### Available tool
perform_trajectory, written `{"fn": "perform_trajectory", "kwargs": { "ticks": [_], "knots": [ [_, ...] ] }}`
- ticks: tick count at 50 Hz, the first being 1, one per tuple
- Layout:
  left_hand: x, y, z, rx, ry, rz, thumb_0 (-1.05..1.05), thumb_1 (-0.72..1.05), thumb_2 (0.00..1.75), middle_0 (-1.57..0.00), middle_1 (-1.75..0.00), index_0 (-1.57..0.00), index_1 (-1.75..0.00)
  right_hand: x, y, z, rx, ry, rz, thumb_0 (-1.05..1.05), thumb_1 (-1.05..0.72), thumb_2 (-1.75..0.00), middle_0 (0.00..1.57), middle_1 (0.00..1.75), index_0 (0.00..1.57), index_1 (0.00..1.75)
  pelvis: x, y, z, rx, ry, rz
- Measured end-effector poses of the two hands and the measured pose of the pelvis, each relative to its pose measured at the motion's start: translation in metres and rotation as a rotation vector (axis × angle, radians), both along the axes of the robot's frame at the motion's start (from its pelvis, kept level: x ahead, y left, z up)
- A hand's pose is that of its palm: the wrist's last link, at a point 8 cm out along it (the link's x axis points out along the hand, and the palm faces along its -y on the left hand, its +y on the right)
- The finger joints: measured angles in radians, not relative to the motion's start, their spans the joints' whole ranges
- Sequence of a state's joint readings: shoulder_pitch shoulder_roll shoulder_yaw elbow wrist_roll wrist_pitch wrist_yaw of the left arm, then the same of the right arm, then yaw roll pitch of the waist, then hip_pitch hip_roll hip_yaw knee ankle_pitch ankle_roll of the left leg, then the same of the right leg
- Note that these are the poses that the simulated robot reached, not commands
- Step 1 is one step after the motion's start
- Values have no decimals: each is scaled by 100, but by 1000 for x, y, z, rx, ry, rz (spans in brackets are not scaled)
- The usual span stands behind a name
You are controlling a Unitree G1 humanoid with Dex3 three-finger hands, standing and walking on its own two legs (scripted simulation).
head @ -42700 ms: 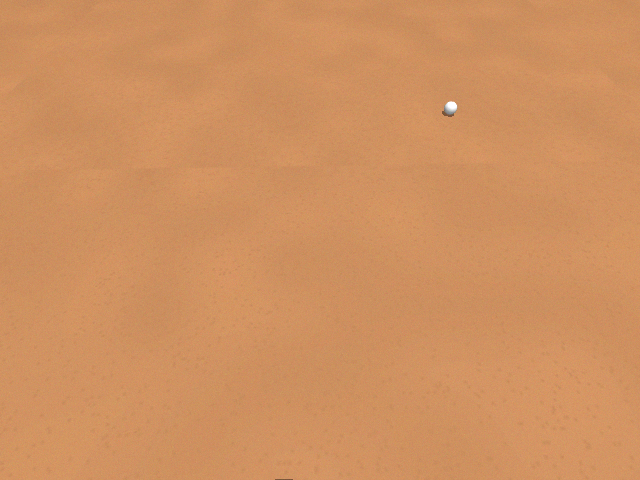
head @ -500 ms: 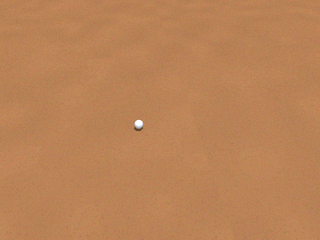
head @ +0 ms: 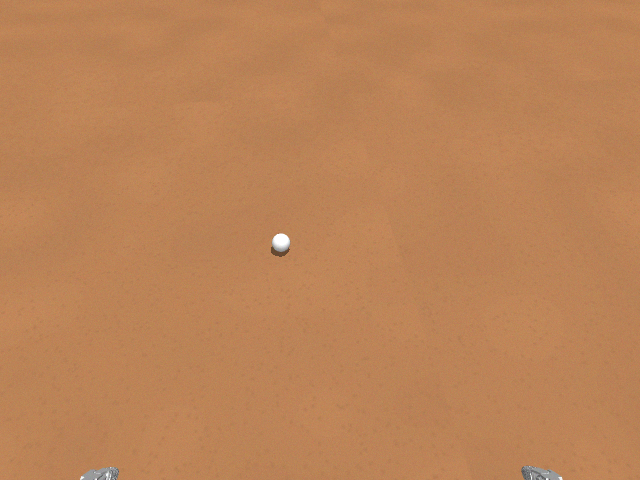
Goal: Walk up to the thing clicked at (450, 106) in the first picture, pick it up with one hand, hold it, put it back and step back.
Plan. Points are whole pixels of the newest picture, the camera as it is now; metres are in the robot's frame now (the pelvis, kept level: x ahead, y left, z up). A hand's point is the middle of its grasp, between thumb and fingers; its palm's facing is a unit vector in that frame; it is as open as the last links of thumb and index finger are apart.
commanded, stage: step back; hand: left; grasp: from above
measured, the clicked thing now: (281, 242) +1.05 +0.20 -0.73
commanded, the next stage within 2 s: stand in 0.06 s
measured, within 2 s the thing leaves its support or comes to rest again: neither
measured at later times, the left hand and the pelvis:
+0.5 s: hand out of the picture +0.07 +0.24 -0.14, palm faces -0.01 -0.94 -0.34, open 7.4 cm; pelvis -0.01 -0.01 +0.01, yaw +0 degrees
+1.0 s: hand out of the picture +0.07 +0.23 -0.14, palm faces -0.01 -0.94 -0.35, open 7.4 cm; pelvis -0.01 -0.02 +0.01, yaw +0 degrees
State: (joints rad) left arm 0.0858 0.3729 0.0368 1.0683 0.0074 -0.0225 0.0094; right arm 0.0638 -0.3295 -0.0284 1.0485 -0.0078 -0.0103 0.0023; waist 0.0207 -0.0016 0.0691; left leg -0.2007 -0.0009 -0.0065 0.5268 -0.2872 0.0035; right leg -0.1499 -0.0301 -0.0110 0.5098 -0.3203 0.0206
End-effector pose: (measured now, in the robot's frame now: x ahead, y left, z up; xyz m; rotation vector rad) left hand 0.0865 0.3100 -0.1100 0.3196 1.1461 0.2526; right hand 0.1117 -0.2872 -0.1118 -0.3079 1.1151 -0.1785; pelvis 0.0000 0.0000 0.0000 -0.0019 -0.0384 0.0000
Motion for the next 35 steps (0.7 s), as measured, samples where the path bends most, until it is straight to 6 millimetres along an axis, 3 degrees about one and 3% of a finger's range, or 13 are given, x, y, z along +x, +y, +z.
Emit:
{"fn": "perform_trajectory", "kwargs": {
  "ticks": [9, 26, 35],
  "knots": [
    [3, -13, 7, -16, 10, -14, 0, 90, 90, -21, -29, -21, -30, 4, -2, 5, 17, -10, 6, 1, -90, -90, 21, 30, 20, 30, -2, -4, 8, 3, -7, -1],
    [-26, -29, 4, -38, 86, -18, 0, 90, 90, -21, -30, -21, -30, -50, -24, 4, -3, 109, -39, 1, -90, -90, 20, 30, 20, 30, -11, -15, 13, 3, -5, -5],
    [-32, -29, 6, -26, 97, -15, 0, 90, 90, -21, -29, -21, -30, -62, -27, 0, 2, 129, -40, 1, -90, -90, 20, 30, 20, 30, -13, -18, 13, 4, -2, -7]
  ]
}}
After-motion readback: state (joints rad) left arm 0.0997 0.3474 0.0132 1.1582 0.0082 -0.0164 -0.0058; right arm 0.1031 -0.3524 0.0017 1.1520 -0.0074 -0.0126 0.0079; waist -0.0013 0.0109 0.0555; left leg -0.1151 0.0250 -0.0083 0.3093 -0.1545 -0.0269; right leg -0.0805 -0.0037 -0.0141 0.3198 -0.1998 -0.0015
